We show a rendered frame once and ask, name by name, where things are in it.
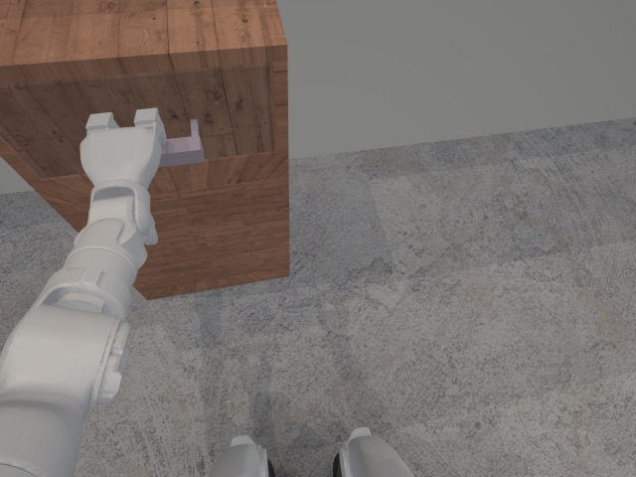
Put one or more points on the left robot upper arm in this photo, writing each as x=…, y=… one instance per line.
x=65, y=362

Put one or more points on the robot thigh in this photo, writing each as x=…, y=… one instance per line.
x=370, y=456
x=244, y=460

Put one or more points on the cabinet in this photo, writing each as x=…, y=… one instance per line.
x=220, y=223

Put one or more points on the handle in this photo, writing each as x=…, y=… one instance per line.
x=185, y=150

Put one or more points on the right robot thigh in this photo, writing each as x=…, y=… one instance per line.
x=370, y=456

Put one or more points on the left robot thigh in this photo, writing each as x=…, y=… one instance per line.
x=244, y=460

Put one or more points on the drawer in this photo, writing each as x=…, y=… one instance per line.
x=44, y=121

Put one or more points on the robot left hand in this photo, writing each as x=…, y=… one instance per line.
x=128, y=153

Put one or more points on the left robot forearm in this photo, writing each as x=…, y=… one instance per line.
x=101, y=268

